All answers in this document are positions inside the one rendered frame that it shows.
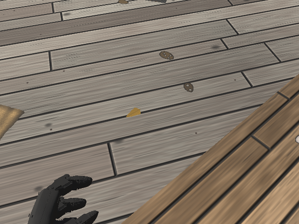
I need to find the left robot hand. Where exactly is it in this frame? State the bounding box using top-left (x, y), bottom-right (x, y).
top-left (27, 174), bottom-right (99, 224)

